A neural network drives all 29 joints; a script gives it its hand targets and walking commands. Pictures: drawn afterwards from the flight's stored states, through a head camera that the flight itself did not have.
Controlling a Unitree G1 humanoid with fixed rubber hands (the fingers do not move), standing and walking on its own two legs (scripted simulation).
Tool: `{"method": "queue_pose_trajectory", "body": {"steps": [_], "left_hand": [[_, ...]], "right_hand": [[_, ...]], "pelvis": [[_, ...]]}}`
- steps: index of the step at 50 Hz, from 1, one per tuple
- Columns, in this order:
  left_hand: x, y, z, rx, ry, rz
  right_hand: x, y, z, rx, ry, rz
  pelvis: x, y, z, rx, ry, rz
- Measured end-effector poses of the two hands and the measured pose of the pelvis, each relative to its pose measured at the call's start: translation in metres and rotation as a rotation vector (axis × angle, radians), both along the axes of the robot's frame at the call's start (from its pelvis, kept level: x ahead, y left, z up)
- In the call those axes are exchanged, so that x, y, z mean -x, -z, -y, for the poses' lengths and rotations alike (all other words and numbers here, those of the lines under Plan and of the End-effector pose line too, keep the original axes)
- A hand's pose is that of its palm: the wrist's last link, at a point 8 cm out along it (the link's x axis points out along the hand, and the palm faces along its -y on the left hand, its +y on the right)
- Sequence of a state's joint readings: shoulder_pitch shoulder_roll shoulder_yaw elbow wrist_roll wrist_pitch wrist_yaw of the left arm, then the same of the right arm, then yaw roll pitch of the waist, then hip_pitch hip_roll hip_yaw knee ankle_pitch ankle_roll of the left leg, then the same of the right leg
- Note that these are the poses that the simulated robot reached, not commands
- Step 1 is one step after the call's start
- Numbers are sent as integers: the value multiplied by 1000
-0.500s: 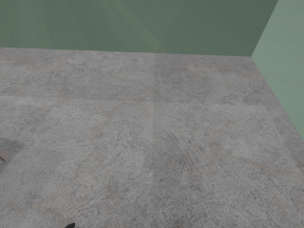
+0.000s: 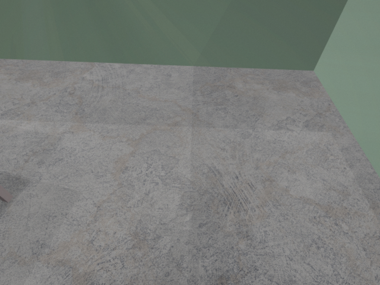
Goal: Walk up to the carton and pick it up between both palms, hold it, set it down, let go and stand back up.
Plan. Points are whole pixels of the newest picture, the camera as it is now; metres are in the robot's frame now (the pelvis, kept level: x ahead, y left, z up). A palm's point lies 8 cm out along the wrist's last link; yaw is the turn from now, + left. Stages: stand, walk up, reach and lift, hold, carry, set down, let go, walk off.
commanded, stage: stand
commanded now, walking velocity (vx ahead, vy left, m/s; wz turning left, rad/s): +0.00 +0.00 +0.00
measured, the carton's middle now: out of the picture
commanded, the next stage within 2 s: walk up in 0.08 s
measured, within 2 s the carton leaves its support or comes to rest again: neither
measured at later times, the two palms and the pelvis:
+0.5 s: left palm out of the picture +0.05 +0.30 -0.11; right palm out of the picture +0.09 -0.24 -0.11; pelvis -0.01 +0.02 +0.00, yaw +11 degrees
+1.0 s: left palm out of the picture -0.12 +0.38 -0.10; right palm out of the picture +0.16 -0.08 -0.14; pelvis -0.04 +0.10 -0.02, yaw +33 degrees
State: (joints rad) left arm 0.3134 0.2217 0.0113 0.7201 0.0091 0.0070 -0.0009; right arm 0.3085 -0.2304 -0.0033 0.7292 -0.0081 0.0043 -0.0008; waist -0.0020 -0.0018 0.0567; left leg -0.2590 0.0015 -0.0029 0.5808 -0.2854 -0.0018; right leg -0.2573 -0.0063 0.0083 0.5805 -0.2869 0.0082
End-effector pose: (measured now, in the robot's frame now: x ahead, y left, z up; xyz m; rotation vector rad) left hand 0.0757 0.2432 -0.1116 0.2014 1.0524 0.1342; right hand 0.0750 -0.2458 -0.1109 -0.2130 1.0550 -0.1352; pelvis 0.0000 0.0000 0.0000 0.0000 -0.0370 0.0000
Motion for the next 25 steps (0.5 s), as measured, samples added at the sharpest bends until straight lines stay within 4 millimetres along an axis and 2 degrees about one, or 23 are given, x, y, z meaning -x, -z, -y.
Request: {"method": "queue_pose_trajectory", "body": {"steps": [17, 21, 25], "left_hand": [[2, 1, -3, -13, -4, -12], [6, 0, -23, -56, -69, 44], [29, 2, -52, -89, -141, 43]], "right_hand": [[3, 1, 1, 1, -18, -28], [0, 2, 0, 40, -156, -124], [-19, -6, -6, 79, -236, -139]], "pelvis": [[-1, 0, -1, 8, -28, -2], [7, 3, -5, 17, -130, 6], [15, 3, -19, 19, -187, 22]]}}
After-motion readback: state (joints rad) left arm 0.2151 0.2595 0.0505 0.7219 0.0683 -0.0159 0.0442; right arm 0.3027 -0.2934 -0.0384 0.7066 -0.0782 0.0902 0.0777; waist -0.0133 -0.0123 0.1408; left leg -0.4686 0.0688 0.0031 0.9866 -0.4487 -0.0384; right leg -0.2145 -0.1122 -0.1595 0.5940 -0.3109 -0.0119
